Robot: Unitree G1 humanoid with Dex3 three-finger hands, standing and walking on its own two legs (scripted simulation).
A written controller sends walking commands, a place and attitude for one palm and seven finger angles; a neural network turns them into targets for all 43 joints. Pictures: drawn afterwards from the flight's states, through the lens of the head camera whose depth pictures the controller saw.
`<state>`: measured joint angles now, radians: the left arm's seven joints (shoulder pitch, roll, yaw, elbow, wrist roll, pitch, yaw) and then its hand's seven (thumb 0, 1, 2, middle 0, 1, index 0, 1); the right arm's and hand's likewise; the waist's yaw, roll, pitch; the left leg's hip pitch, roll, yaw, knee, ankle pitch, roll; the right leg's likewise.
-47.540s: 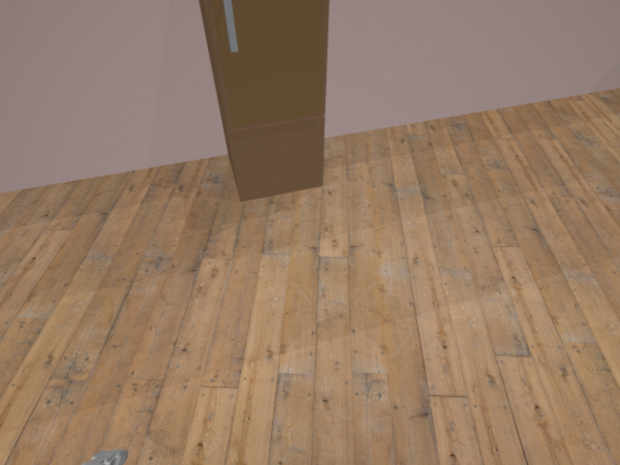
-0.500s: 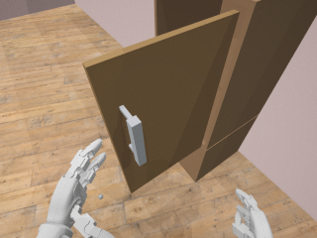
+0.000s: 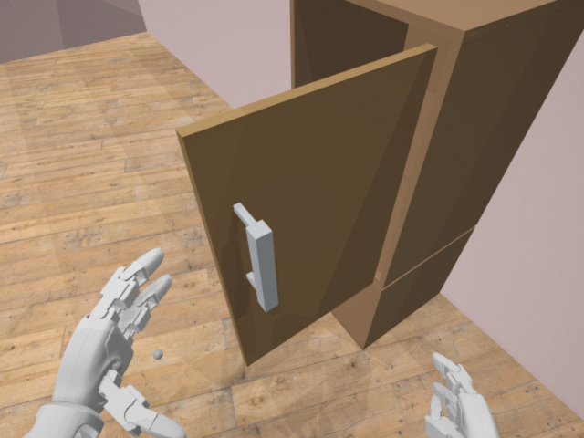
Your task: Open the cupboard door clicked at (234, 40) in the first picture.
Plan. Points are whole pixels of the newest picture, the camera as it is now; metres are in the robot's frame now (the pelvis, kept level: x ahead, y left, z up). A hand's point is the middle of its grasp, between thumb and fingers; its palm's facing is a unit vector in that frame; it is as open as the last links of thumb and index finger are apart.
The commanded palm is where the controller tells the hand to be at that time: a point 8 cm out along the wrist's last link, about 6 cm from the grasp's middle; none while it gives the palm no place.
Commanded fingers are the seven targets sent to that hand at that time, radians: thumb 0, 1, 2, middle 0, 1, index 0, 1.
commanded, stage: draw the hand back to the body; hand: left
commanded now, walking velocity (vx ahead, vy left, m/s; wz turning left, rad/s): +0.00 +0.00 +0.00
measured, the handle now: (255, 259) +0.33 +0.08 +0.09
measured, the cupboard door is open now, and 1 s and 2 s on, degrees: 90 90 90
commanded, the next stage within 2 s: step back with the hand held close in 1.22 s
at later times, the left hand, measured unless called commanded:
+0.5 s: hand (78, 320) +0.20 +0.24 +0.15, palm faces +0.32 -0.87 -0.37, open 13.2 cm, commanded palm +0.15 +0.28 +0.18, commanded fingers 0.00 0.34 0.66 -0.18 -0.30 -0.18 -0.30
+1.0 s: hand (35, 281) +0.22 +0.27 +0.19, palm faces +0.45 -0.80 -0.40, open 7.8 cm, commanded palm +0.16 +0.30 +0.21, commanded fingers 0.00 0.90 0.90 -0.20 -0.30 -0.20 -0.30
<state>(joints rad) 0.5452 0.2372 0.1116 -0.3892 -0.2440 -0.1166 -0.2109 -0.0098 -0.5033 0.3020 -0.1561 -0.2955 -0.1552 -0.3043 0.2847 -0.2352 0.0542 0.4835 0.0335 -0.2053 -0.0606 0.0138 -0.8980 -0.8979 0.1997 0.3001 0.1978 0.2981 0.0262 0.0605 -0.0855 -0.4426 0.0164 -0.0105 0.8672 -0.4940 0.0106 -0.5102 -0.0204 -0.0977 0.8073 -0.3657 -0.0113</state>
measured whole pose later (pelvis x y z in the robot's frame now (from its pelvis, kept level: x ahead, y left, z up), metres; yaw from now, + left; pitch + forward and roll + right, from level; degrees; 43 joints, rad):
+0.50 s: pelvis +0.01 +0.02 +0.03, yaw -1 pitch -3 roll -1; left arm 0.54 0.30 0.18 -0.42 -0.02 -0.07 0.11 0.00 0.00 0.52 -0.18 -0.30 -0.18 -0.30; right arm 0.23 -0.22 0.05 0.60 -0.01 -0.18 -0.08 0.01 -0.90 -0.90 0.20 0.30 0.20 0.30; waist 0.07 0.05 0.01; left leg -0.13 0.00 0.02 0.54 -0.36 0.03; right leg -0.20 -0.02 -0.07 0.50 -0.24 0.01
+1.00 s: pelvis +0.02 +0.01 +0.04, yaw -2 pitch -5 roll -1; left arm 0.45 0.33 0.34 -0.38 -0.04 -0.09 0.12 0.01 0.81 0.86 -0.21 -0.30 -0.21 -0.31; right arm 0.19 -0.23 0.01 0.64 -0.01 -0.12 -0.06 0.01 -0.90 -0.90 0.20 0.30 0.20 0.30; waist 0.08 0.06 0.04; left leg -0.02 0.01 0.03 0.42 -0.31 0.02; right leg -0.12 -0.01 -0.06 0.39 -0.19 0.00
